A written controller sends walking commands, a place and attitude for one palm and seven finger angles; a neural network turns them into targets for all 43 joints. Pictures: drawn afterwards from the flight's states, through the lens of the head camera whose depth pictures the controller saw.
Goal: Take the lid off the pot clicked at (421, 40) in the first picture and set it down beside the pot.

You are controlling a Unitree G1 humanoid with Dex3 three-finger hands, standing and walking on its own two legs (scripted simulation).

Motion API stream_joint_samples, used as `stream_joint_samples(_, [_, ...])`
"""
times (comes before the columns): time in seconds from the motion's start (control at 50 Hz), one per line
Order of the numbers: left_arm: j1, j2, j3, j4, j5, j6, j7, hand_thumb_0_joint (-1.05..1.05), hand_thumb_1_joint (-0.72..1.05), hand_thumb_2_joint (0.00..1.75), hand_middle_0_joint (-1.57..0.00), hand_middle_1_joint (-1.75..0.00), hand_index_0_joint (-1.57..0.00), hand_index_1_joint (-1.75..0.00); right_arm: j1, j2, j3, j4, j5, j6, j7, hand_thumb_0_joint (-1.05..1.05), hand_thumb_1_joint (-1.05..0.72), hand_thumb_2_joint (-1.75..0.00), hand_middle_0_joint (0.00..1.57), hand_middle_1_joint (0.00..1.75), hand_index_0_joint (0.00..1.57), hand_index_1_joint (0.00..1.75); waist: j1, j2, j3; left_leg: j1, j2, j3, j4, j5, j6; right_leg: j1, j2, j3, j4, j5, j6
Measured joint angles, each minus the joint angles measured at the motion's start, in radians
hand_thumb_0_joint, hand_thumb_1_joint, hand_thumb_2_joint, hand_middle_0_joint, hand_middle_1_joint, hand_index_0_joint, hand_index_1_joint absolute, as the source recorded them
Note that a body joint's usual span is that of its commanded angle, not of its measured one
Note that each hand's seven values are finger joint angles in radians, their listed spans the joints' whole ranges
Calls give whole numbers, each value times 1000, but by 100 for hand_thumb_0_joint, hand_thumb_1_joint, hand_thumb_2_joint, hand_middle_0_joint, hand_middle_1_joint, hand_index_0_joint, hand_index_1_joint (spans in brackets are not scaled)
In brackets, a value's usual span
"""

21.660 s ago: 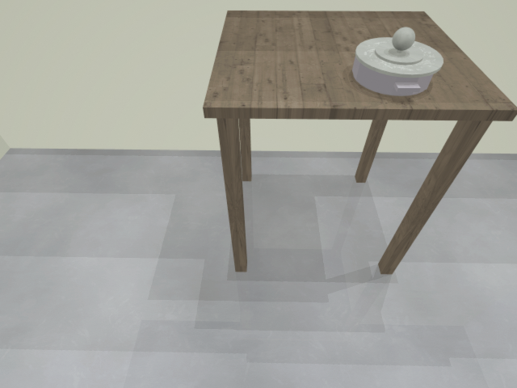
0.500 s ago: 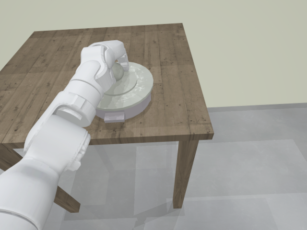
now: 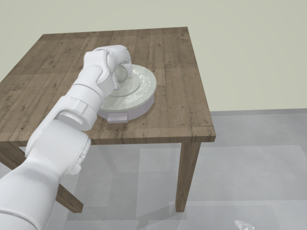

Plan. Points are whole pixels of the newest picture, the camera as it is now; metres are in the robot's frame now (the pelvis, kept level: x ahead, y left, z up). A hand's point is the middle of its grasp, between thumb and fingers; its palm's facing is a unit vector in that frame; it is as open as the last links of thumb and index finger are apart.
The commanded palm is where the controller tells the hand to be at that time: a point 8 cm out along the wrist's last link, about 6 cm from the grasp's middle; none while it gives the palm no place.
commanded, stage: close the fingers and squeeze the knob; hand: left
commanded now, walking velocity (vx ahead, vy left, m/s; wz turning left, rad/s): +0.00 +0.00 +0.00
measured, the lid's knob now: (118, 73) +0.49 +0.10 +0.17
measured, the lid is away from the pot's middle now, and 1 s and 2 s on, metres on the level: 0.00 0.00 0.02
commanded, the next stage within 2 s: lift the lid straight up in 1.12 s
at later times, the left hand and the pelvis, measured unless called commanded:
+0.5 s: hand (116, 76) +0.46 +0.10 +0.18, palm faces -0.35 -0.04 -0.93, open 7.6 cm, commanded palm +0.45 +0.09 +0.24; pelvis +0.00 +0.00 +0.00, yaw +0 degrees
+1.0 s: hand (116, 76) +0.46 +0.10 +0.18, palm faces -0.37 -0.06 -0.93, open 7.5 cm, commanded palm +0.46 +0.10 +0.24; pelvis +0.00 +0.00 +0.00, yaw +0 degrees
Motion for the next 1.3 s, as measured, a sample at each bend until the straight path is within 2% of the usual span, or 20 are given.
stream_joint_samples(0.28, [0, 0, -6, -5, 1, 7, 3, 0, 15, 100, -63, -91, -65, -92, 15, -3, -2, 9, -2, 6, -1, 1, -90, -90, 20, 30, 20, 30, -4, 5, 2, 2, 2, 0, -4, 0, -3, 0, 2, 1, -1, -2, -2])
stream_joint_samples(0.6, [7, 1, -20, -26, -1, 18, -1, 0, 25, 79, -64, -94, -65, -95, 12, -5, -2, 18, -3, 2, 2, 1, -90, -90, 20, 30, 20, 30, 0, 5, 5, 9, 1, -3, -9, -1, -4, 6, 2, -1, -4, -4, -3])
stream_joint_samples(0.84, [-12, -9, -14, -2, -3, 17, -11, 1, 25, 78, -64, -95, -66, -96, -9, -1, 5, 15, -2, 6, -4, 1, -90, -90, 20, 30, 20, 30, 3, -1, 4, 7, 1, -4, -6, -4, -3, 5, 2, -1, -2, -6, -3])
stream_joint_samples(1.3, [-23, -1, -13, 30, 0, 4, 0, 1, 24, 81, -64, -96, -67, -98, 26, -2, 1, 27, -3, 1, -10, 1, -90, -90, 20, 30, 20, 30, -10, -1, 6, 2, 1, 0, -6, 0, -2, -1, 3, 4, -3, 0, -2])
